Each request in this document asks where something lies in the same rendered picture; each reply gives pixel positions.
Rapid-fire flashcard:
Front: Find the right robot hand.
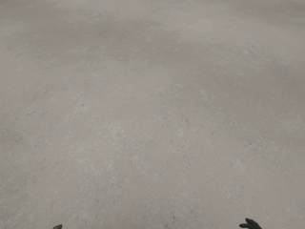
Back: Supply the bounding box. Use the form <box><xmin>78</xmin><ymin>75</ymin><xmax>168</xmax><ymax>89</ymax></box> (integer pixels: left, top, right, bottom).
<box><xmin>239</xmin><ymin>218</ymin><xmax>262</xmax><ymax>229</ymax></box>

